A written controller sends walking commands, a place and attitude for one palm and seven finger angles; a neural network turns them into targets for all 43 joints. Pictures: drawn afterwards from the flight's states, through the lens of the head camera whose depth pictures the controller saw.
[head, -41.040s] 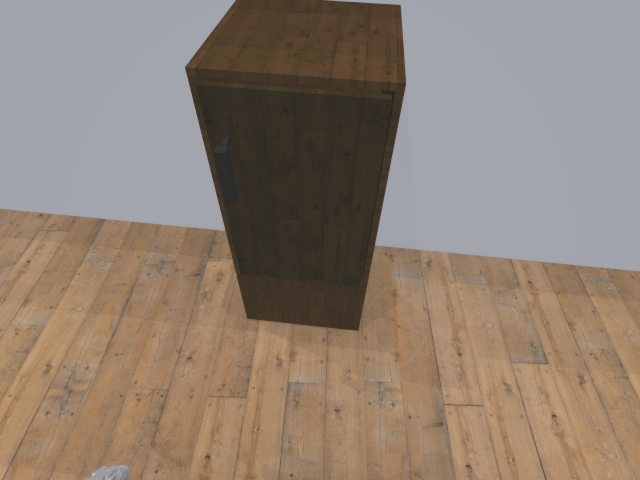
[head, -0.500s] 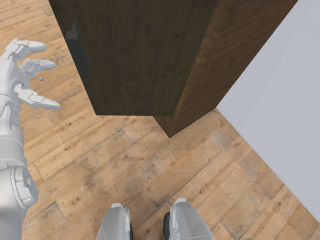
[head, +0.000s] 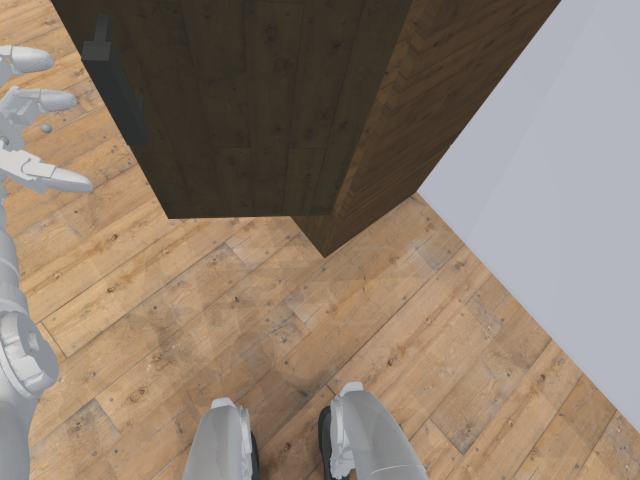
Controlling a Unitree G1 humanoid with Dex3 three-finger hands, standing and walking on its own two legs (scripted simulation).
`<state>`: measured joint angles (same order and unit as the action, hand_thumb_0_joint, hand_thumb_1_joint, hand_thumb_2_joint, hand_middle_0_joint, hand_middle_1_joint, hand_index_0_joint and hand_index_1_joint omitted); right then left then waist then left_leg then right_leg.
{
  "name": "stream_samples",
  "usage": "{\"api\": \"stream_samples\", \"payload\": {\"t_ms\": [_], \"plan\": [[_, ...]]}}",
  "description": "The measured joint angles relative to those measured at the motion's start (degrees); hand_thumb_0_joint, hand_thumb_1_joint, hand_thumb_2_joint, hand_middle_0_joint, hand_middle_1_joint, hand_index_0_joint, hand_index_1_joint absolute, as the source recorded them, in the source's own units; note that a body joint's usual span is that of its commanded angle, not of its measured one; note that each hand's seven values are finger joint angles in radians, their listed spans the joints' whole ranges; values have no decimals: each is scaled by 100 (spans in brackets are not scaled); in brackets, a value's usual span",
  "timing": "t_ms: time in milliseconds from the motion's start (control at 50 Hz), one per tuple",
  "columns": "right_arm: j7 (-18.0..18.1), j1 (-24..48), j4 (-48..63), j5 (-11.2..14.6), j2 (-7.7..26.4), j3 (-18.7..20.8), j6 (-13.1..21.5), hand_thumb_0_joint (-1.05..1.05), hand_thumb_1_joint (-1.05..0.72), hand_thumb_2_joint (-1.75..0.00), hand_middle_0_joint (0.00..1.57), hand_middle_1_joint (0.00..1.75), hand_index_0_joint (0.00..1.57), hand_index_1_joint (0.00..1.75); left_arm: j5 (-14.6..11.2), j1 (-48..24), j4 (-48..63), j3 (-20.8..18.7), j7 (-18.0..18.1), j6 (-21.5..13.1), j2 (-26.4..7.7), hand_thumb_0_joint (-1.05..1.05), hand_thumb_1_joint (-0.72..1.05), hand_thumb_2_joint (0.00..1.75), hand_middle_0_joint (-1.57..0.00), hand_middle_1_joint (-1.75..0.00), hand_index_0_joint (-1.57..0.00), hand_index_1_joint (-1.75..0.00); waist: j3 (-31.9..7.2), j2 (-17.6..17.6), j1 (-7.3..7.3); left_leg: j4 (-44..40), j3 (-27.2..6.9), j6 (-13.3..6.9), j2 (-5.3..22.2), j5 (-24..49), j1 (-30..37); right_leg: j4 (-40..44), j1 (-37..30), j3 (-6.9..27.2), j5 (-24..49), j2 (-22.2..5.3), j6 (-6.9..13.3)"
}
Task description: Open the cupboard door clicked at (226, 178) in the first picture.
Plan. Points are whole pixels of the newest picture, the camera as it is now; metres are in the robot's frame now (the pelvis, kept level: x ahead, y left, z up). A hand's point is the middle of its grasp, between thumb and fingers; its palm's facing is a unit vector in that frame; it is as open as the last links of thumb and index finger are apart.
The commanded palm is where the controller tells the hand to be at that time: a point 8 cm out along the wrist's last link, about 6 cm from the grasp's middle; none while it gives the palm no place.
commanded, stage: move the hooked fingers beside the handle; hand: left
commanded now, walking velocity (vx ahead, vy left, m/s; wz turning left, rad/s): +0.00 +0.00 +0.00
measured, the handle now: (122, 85) +0.56 +0.19 +0.05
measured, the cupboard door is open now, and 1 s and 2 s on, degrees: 57 57 57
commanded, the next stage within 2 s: slide the fingers in behind the handle in 0.50 s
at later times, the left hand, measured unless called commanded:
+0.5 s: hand (43, 134) +0.49 +0.26 +0.05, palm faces +0.00 -1.00 -0.02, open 14.0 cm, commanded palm +0.48 +0.30 +0.06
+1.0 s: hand (75, 131) +0.50 +0.23 +0.06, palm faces +0.00 -1.00 -0.02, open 14.0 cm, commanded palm +0.48 +0.27 +0.06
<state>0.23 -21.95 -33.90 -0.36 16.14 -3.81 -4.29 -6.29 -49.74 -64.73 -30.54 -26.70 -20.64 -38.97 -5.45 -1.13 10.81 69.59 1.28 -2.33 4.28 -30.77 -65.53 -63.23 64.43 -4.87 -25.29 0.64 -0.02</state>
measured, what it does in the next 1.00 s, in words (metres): stands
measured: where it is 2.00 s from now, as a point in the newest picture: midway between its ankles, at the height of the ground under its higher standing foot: (291, 479)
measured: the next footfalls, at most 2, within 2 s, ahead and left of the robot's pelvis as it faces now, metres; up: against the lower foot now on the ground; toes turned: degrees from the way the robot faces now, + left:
none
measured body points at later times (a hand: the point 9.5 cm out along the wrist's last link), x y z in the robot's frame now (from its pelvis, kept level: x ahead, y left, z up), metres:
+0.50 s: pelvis +0.00 +0.00 +0.00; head +0.16 +0.04 +0.42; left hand +0.49 +0.32 +0.06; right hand +0.04 -0.27 -0.10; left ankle +0.01 +0.09 -0.64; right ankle +0.04 -0.13 -0.64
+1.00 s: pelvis +0.00 +0.00 +0.00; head +0.15 +0.03 +0.43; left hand +0.49 +0.29 +0.06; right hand +0.02 -0.27 -0.10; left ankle +0.01 +0.09 -0.64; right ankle +0.04 -0.13 -0.64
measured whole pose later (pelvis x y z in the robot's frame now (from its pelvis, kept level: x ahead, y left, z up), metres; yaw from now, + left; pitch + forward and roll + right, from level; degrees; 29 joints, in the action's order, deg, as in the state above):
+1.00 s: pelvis +0.00 +0.00 +0.00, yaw +1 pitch +25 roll -4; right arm -0.1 -21.2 -33.9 -0.4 15.4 -3.3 -4.0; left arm -6.4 -47.7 -63.7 -26.1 -21.5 -23.0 -33.1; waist -6.2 -1.3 10.2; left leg 68.4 1.3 -2.1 3.9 -30.7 -62.5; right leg -62.6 61.7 -4.7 -25.6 0.4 0.1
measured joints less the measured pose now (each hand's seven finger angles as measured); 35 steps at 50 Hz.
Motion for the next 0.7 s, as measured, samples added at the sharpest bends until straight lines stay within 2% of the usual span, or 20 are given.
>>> {"api": "stream_samples", "payload": {"t_ms": [160, 400, 540, 700], "plan": [[-3, 88, -33, 8, -32, 31, 13, 1, -91, -90, 20, 30, 20, 30, -61, 103, 55, 201, 57, -76, 151, -2, -50, 30, -30, -120, -30, -120, -48, 7, -77, -97, -41, 9, -28, 4, 188, 110, -217, -38, -11, -18, -1], [31, 268, 54, 9, 21, 32, 40, 1, -91, -90, 20, 30, 20, 30, -49, 15, -153, 280, 87, -216, 194, -2, -50, 30, -30, -120, -30, -120, -50, 42, -86, -10, -53, 3, -50, -17, 160, 8, -191, -45, -47, -40, -2], [53, 263, 32, 8, 22, 8, 58, 1, -91, -90, 20, 30, 20, 30, -5, -83, -160, 262, 72, -173, 58, -2, -50, 30, -30, -120, -30, -120, -16, 34, -48, 95, -77, 5, -47, -29, 7, -83, -51, -64, -56, -40, 1], [31, 149, -77, -1, -12, 15, 40, 1, -91, -90, 20, 30, 20, 30, -59, -152, -65, 428, 134, -84, 185, -2, -50, 30, -30, -120, -30, -120, -18, -10, -68, 62, -87, 4, -64, -6, -9, -49, -43, -71, -40, -52, -2]]}}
